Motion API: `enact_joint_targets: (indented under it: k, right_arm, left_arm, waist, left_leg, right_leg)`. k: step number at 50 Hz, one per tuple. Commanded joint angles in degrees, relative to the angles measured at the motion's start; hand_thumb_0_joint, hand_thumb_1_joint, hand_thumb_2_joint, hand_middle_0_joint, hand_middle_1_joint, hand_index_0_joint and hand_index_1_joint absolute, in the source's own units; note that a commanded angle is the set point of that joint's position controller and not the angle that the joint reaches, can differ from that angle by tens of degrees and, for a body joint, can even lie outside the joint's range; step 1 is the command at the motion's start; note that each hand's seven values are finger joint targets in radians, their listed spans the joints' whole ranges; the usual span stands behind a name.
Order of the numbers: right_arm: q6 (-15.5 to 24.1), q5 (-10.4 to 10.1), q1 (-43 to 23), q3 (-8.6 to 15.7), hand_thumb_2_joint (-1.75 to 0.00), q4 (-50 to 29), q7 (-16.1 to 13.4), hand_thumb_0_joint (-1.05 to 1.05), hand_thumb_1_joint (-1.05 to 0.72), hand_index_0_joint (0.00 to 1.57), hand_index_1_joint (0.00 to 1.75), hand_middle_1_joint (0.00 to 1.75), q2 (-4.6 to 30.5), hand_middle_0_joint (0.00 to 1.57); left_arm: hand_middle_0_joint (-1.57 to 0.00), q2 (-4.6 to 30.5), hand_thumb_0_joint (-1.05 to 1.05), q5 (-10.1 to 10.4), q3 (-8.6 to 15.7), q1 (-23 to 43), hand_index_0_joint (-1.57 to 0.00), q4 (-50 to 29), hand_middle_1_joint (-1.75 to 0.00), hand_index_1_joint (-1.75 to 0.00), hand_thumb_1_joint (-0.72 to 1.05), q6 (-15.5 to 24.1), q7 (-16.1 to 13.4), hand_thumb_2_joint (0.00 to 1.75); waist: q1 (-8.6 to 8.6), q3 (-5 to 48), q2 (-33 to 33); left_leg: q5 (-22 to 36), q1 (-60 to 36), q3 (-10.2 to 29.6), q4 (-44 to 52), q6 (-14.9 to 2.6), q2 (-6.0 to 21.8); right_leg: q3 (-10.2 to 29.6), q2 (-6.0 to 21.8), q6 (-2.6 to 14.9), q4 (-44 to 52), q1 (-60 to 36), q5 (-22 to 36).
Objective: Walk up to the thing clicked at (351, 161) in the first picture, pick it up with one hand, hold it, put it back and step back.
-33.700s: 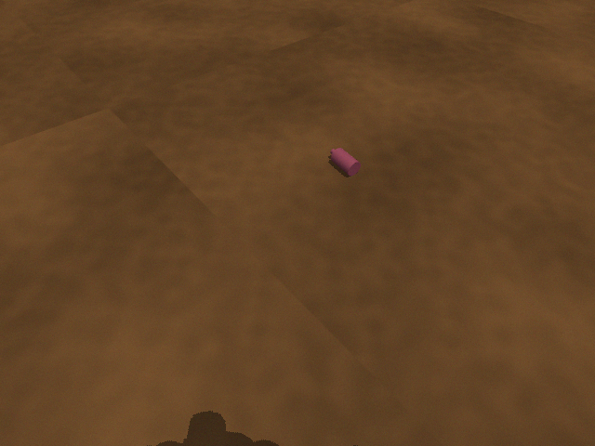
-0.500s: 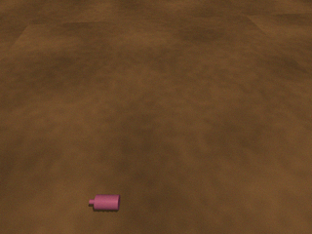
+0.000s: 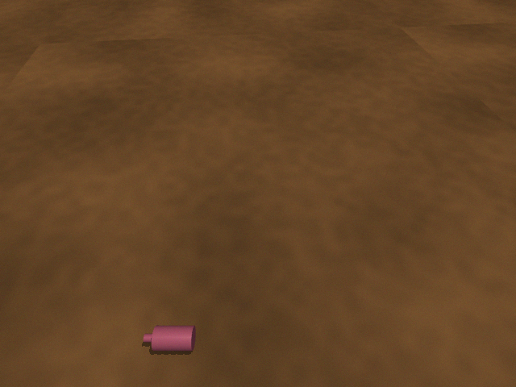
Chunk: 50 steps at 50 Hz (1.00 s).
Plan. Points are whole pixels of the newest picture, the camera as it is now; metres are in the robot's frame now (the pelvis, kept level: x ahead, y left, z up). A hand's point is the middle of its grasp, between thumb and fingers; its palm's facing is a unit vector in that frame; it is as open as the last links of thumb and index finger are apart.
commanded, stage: stand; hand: left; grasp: from above
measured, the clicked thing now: (169, 337) +0.44 +0.32 -0.74
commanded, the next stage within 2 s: step back in 0.82 s
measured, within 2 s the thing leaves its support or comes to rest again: neither
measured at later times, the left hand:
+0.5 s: hand out of the picture +0.08 +0.25 -0.16, palm faces +0.00 -0.94 -0.35, open 7.3 cm
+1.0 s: hand out of the picture +0.07 +0.27 -0.16, palm faces -0.01 -0.93 -0.38, open 7.3 cm
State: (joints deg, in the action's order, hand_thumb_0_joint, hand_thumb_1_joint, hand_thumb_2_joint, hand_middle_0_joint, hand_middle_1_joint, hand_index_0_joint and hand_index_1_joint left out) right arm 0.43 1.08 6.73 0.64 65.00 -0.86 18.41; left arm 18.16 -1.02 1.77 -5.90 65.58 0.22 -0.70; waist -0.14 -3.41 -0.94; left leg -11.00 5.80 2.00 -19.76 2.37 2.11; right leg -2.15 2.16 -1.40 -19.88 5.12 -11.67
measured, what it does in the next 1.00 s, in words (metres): stands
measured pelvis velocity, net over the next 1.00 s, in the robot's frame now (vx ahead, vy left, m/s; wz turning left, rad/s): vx -0.03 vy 0.01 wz -0.01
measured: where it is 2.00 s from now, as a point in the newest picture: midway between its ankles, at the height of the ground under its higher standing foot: outside the picture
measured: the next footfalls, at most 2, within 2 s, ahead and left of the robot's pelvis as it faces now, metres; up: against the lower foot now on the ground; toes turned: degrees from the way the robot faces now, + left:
right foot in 1.54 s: -0.09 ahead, -0.06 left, +0.00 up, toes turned -1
left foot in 1.94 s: -0.20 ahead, +0.17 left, +0.00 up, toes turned -4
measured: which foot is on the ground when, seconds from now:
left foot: down 0.00-1.00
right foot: down 0.00-1.00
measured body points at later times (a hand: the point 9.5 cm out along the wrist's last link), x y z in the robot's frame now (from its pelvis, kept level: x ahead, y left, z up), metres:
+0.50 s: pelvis +0.00 +0.00 +0.00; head +0.01 -0.01 +0.45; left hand +0.08 +0.29 -0.13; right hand +0.07 -0.30 -0.14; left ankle +0.00 +0.15 -0.75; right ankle -0.01 -0.13 -0.75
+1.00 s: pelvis -0.03 +0.01 -0.01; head +0.03 +0.01 +0.43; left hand +0.07 +0.32 -0.14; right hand +0.06 -0.30 -0.14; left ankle -0.02 +0.14 -0.73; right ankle -0.01 -0.13 -0.75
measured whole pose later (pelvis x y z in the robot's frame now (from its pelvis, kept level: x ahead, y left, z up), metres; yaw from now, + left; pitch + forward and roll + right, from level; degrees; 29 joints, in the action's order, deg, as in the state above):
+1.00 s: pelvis -0.03 +0.01 -0.01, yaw +0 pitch -2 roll +0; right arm -2.1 -0.1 4.3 2.4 59.3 0.4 22.3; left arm 20.1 -0.7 3.6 -4.6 58.8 -0.9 -0.8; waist 0.7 -9.3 -0.6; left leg -22.5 17.8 2.3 -41.4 -1.5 -0.9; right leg -1.2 3.1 -1.2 -28.2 13.3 -13.1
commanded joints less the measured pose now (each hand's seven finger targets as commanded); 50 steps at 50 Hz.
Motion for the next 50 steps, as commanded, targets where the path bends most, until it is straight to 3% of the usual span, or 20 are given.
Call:
enact_joint_targets:
  k: [1, 6, 12, 31, 36, 40, 41, 42, 44, 45, 47, 48, 49, 50]
  right_arm:
    - [1.07, 0.02, -1.86, 2.03, -0.90, -2.80, -0.46, 0.00, -0.90, 0.20, 0.30, 0.30, 11.73, 0.20]
    - [1.27, -0.03, -2.03, 1.93, -0.90, -2.94, -0.35, 0.00, -0.90, 0.20, 0.30, 0.30, 11.51, 0.20]
    - [0.89, -0.09, -1.81, 1.92, -0.90, -2.62, -0.29, 0.00, -0.90, 0.20, 0.30, 0.30, 11.89, 0.20]
    - [1.00, -0.16, -1.71, 1.78, -0.90, -2.85, -0.07, 0.00, -0.90, 0.20, 0.30, 0.30, 12.51, 0.20]
    - [0.95, -0.18, -1.83, 1.77, -0.90, -2.58, 0.00, 0.00, -0.90, 0.20, 0.30, 0.30, 12.51, 0.20]
    - [1.05, -0.20, -2.12, 1.88, -0.90, -2.91, 0.11, 0.00, -0.90, 0.20, 0.30, 0.30, 12.43, 0.20]
    - [-0.07, -0.64, -4.53, 2.72, -0.90, -4.47, 0.48, 0.00, -0.90, 0.20, 0.30, 0.30, 15.47, 0.20]
    - [-0.40, -1.13, -3.52, 2.75, -0.90, -5.32, 0.42, 0.00, -0.90, 0.20, 0.30, 0.30, 14.38, 0.20]
    - [-0.88, -1.59, -1.66, 2.84, -0.90, -6.39, 0.50, 0.00, -0.90, 0.20, 0.30, 0.30, 13.52, 0.20]
    - [-1.33, -1.53, -0.94, 3.04, -0.90, -6.64, 0.57, 0.00, -0.90, 0.20, 0.30, 0.30, 13.19, 0.20]
    - [-2.31, -1.19, 0.78, 3.95, -0.90, -7.78, 0.92, 0.00, -0.90, 0.20, 0.30, 0.30, 13.50, 0.20]
    - [-2.69, -0.99, 2.33, 4.10, -0.90, -8.26, 1.05, 0.00, -0.90, 0.20, 0.30, 0.30, 13.20, 0.20]
    - [-2.87, -1.00, 3.49, 4.32, -0.90, -8.52, 1.24, 0.00, -0.90, 0.20, 0.30, 0.30, 13.39, 0.20]
    - [-2.81, -1.30, 4.63, 4.55, -0.90, -9.14, 1.43, 0.00, -0.90, 0.20, 0.30, 0.30, 13.69, 0.20]
  left_arm:
    - [-0.20, 11.98, 0.00, 0.18, 2.22, 2.51, -0.20, -3.29, -0.30, -0.30, 0.90, 0.87, -0.40, 0.90]
    - [-0.20, 12.23, 0.00, 0.19, 2.17, 2.20, -0.20, -3.36, -0.30, -0.30, 0.90, 1.09, -0.39, 0.90]
    - [-0.20, 12.43, 0.00, 0.23, 1.97, 2.23, -0.20, -3.14, -0.30, -0.30, 0.90, 1.07, -0.39, 0.90]
    - [-0.20, 13.05, 0.00, 0.33, 1.87, 2.10, -0.20, -3.84, -0.30, -0.30, 0.90, 1.53, -0.27, 0.90]
    - [-0.20, 12.86, 0.00, 0.39, 1.77, 1.80, -0.20, -3.69, -0.30, -0.30, 0.90, 1.28, -0.11, 0.90]
    - [-0.20, 13.24, 0.00, 0.26, 1.82, 1.71, -0.20, -3.83, -0.30, -0.30, 0.90, 1.41, -0.11, 0.90]
    - [-0.20, 17.35, 0.00, 1.47, 4.38, 1.08, -0.20, -4.71, -0.30, -0.30, 0.90, 0.83, -0.38, 0.90]
    - [-0.20, 17.37, 0.00, 1.61, 4.66, 0.29, -0.20, -5.50, -0.30, -0.30, 0.90, 0.63, -0.66, 0.90]
    - [-0.20, 18.01, 0.00, 1.54, 5.16, 0.29, -0.20, -7.58, -0.30, -0.30, 0.90, 0.52, -0.84, 0.90]
    - [-0.20, 18.45, 0.00, 1.32, 5.46, 1.23, -0.20, -8.47, -0.30, -0.30, 0.90, 0.30, -0.96, 0.90]
    - [-0.20, 18.82, 0.00, 0.32, 5.76, 4.46, -0.20, -11.57, -0.30, -0.30, 0.90, 0.03, -1.05, 0.90]
    - [-0.20, 18.92, 0.00, -0.31, 5.81, 5.28, -0.20, -12.75, -0.30, -0.30, 0.90, -0.09, -1.05, 0.90]
    - [-0.20, 18.70, 0.00, -0.41, 5.83, 6.33, -0.20, -13.67, -0.30, -0.30, 0.90, -0.37, -0.99, 0.90]
    - [-0.20, 18.41, 0.00, -0.38, 5.62, 7.92, -0.20, -15.08, -0.30, -0.30, 0.90, -0.56, -1.02, 0.90]
  waist:
    - [-0.17, 3.14, -0.41]
    - [-0.26, 4.80, 1.06]
    - [0.02, 4.15, 1.17]
    - [0.22, 4.38, 1.14]
    - [0.06, 3.16, -0.12]
    - [-0.01, 3.90, 1.29]
    - [-0.19, -2.72, 1.79]
    - [0.25, -0.73, 3.04]
    - [0.76, 2.51, 5.38]
    - [0.93, 3.49, 7.11]
    - [1.32, 5.94, 11.36]
    - [1.78, 6.37, 11.96]
    - [2.27, 6.27, 12.36]
    - [3.18, 6.58, 13.11]
  left_leg:
    - [7.17, 1.88, 2.43, 3.38, -2.58, 4.58]
    - [12.36, -0.19, 2.57, 2.57, -2.68, 5.12]
    - [9.25, 0.98, 2.35, 2.97, -2.63, 4.78]
    - [11.01, 0.27, 1.89, 2.76, -2.69, 5.09]
    - [6.73, 1.41, 2.21, 4.07, -2.51, 4.86]
    - [9.25, 0.39, 2.65, 3.66, -2.66, 5.25]
    - [16.58, 5.90, 2.89, -3.71, -4.01, 3.60]
    - [17.05, 6.21, 1.33, -6.97, -4.02, 2.69]
    - [12.18, 6.55, -1.11, -13.99, -3.44, -0.57]
    - [6.57, 7.42, -1.98, -17.87, -3.33, -2.54]
    - [-15.21, 8.63, -0.85, -28.80, -4.03, -4.79]
    - [-18.59, 9.29, 0.53, -29.98, -4.68, -3.68]
    - [-18.77, 8.50, 1.08, -29.98, -4.98, -3.18]
    - [-16.25, 7.62, 1.59, -28.45, -5.32, -2.60]
  right_leg:
    - [3.85, 5.08, 1.97, 3.33, -0.49, 5.84]
    - [3.49, 5.24, 2.02, 2.57, -0.68, 9.60]
    - [3.55, 5.16, 1.88, 3.28, -0.57, 7.16]
    - [4.06, 5.68, 1.95, 3.27, -0.63, 10.69]
    - [4.05, 5.28, 2.06, 3.91, 0.12, 5.62]
    - [3.70, 5.24, 2.12, 3.62, 0.23, 7.10]
    - [5.28, 5.04, 2.60, -0.65, 4.45, 18.06]
    - [5.36, 5.89, 4.10, -1.44, 3.52, 21.96]
    - [8.56, 9.66, 7.89, -0.85, 2.67, 25.94]
    - [10.47, 12.01, 10.31, -0.12, 3.65, 25.15]
    - [14.09, 17.15, 14.75, -0.47, 6.37, 24.62]
    - [13.55, 17.68, 15.58, -2.26, 7.48, 24.09]
    - [12.31, 17.31, 15.18, -3.49, 10.03, 22.17]
    - [10.93, 16.18, 13.59, -5.38, 10.66, 22.07]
